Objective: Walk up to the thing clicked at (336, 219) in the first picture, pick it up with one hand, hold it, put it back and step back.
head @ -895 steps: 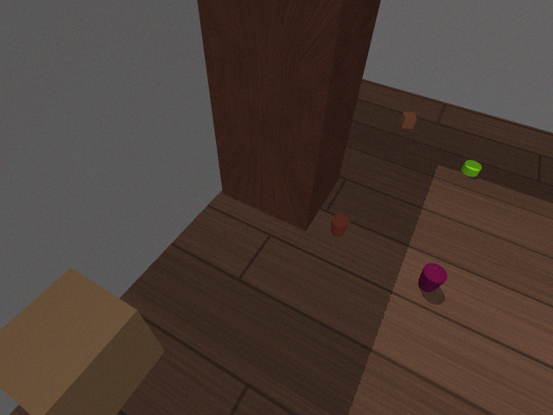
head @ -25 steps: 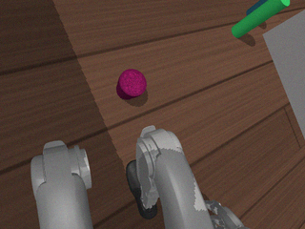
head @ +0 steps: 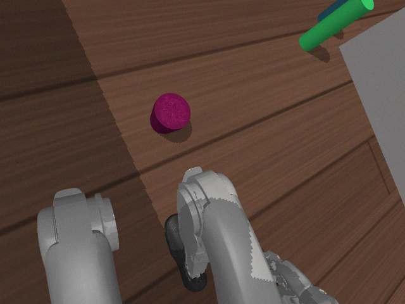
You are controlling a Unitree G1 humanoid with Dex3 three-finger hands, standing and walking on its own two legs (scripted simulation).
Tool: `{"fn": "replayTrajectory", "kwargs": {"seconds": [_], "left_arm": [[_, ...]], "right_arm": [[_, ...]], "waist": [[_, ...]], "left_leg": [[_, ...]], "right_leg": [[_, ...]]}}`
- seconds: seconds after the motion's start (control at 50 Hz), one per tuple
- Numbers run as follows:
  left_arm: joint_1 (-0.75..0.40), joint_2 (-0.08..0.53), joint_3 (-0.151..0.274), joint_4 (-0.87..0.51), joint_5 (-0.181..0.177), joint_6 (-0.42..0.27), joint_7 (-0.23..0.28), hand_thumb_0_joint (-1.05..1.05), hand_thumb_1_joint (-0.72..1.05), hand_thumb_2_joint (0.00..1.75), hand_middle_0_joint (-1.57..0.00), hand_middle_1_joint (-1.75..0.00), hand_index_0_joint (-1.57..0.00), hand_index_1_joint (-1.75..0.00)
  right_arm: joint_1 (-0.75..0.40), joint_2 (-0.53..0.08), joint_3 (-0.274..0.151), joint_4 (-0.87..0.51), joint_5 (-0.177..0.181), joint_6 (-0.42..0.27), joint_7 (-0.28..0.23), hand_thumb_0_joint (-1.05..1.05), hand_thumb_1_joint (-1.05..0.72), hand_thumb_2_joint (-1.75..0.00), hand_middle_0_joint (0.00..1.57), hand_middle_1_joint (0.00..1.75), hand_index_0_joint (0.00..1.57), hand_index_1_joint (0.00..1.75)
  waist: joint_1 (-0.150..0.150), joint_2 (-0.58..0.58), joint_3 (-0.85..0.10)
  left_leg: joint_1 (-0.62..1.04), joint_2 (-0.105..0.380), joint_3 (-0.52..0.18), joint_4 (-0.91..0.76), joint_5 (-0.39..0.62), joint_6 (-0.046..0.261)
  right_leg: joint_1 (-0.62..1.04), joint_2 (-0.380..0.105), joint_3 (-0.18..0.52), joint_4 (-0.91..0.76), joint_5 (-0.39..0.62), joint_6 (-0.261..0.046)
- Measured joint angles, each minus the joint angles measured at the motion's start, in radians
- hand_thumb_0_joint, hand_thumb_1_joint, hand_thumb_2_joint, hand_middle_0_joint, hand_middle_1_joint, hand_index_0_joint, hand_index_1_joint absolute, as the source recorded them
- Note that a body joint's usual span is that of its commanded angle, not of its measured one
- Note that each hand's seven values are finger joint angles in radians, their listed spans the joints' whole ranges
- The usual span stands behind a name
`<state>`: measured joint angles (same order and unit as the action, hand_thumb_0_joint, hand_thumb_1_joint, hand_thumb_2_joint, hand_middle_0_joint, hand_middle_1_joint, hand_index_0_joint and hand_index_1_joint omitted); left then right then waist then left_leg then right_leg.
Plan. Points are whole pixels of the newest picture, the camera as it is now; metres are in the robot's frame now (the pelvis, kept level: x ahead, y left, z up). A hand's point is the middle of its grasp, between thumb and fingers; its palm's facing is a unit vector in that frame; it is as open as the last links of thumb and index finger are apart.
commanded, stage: close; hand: left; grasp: from above
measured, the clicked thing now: out of the picture +0.40 +0.37 -0.26
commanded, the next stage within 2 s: settle in 1.56 s
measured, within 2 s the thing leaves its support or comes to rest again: neither
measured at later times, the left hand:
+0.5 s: hand out of the picture +0.39 +0.36 -0.23, palm faces -0.45 -0.14 -0.88, open 11.6 cm
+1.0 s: hand out of the picture +0.39 +0.37 -0.22, palm faces -0.45 -0.15 -0.88, open 10.9 cm
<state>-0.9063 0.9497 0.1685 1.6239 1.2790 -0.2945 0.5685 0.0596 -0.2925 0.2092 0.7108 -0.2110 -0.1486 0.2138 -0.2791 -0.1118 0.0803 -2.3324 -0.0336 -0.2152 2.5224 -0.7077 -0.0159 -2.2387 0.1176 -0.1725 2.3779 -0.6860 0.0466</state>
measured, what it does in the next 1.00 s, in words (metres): stands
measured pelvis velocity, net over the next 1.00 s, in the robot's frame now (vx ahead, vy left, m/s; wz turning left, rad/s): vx -0.01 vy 0.00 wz -0.02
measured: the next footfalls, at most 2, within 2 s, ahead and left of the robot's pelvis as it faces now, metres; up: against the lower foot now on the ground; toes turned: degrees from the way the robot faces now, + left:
none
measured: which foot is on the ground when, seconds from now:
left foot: down 0.00-1.00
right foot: down 0.00-1.00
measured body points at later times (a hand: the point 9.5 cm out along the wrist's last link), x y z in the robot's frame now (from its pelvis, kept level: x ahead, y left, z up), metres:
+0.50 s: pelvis -0.01 +0.00 +0.00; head +0.24 +0.13 +0.35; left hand +0.41 +0.37 -0.18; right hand +0.08 -0.26 -0.08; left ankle +0.07 +0.12 -0.27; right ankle +0.11 -0.11 -0.27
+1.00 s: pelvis -0.01 +0.00 +0.00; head +0.24 +0.13 +0.35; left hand +0.41 +0.37 -0.17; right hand +0.08 -0.26 -0.07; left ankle +0.07 +0.12 -0.27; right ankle +0.11 -0.11 -0.27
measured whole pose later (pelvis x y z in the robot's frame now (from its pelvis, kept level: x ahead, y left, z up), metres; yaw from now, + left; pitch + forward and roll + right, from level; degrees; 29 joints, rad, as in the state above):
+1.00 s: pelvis -0.01 +0.00 +0.00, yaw -1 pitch +27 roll -13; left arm -0.96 1.02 0.11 1.75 1.30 -0.34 0.62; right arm 0.07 -0.34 0.26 0.71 -0.23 -0.20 0.21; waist -0.29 -0.13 0.10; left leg -2.32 -0.02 -0.23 2.53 -0.70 -0.02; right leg -2.23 0.13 -0.19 2.38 -0.66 0.05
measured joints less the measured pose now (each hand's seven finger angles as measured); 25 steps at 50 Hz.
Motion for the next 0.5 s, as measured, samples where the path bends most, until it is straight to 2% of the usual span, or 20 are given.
{"fn": "replayTrajectory", "kwargs": {"seconds": [0.24, 0.5], "left_arm": [[-0.009, 0.035, -0.009, 0.049, 0.037, -0.031, 0.043, 0.01, -0.35, 1.03, -0.18, -1.15, -0.20, -1.12], [-0.039, 0.058, -0.050, 0.132, 0.026, -0.031, 0.073, 0.01, -0.25, 0.93, -0.28, -1.13, -0.32, -1.08]], "right_arm": [[0.009, -0.034, 0.014, 0.015, -0.019, -0.012, 0.000, 0.00, -0.90, -0.90, 0.20, 0.30, 0.21, 0.30], [0.008, -0.028, 0.053, 0.017, -0.028, -0.046, -0.003, 0.00, -0.90, -0.90, 0.20, 0.30, 0.21, 0.30]], "waist": [[-0.008, -0.022, 0.014], [-0.019, -0.022, 0.024]], "left_leg": [[0.010, 0.003, -0.015, 0.016, 0.000, -0.004], [0.012, 0.012, -0.017, 0.020, 0.008, -0.001]], "right_leg": [[0.008, 0.006, -0.012, 0.006, 0.010, 0.001], [0.004, 0.015, -0.014, 0.005, 0.028, 0.005]]}}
